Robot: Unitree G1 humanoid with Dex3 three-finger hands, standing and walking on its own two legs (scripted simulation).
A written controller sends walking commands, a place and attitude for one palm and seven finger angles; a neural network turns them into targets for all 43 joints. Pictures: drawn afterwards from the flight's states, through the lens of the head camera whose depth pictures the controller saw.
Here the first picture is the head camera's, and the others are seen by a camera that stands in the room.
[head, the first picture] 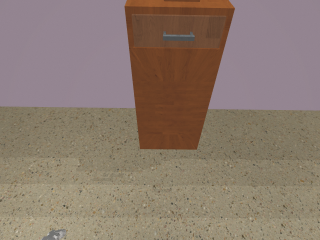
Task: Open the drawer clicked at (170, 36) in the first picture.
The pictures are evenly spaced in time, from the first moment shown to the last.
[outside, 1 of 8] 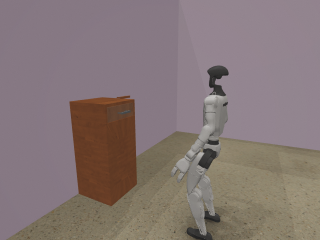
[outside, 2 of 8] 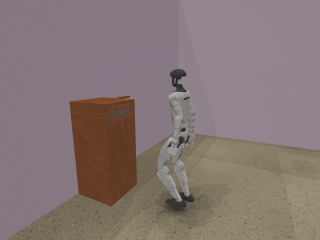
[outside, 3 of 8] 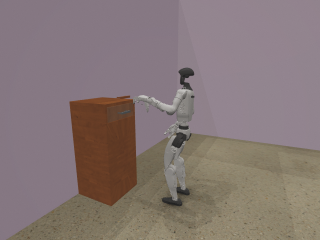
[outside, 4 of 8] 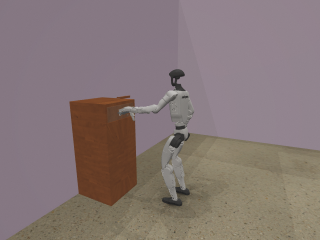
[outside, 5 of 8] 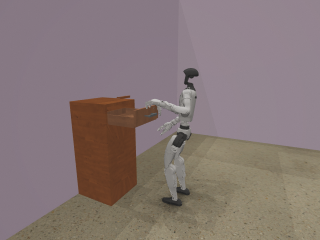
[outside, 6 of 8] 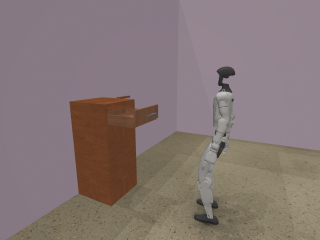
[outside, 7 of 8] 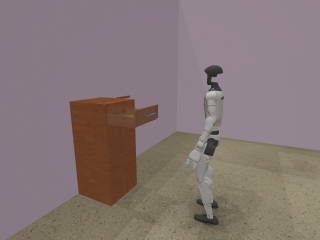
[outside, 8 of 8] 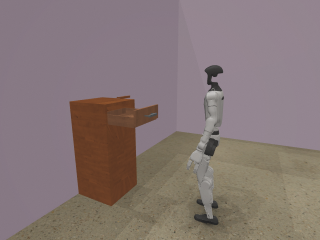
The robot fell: no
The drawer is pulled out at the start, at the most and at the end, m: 0.00 0.30 0.30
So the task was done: yes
